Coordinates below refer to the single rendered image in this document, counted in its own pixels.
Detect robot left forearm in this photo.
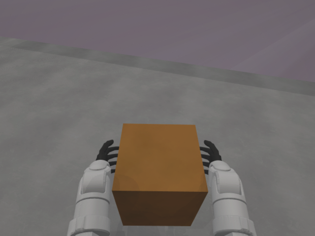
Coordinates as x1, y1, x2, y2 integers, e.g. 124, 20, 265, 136
67, 160, 111, 236

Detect robot right hand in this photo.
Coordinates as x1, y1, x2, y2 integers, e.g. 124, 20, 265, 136
200, 140, 222, 174

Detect carton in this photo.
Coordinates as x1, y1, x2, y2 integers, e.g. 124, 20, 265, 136
112, 123, 208, 226

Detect robot right forearm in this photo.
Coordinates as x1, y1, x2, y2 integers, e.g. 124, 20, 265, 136
208, 160, 257, 236

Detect robot left hand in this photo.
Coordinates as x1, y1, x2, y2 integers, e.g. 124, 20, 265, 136
96, 140, 119, 173

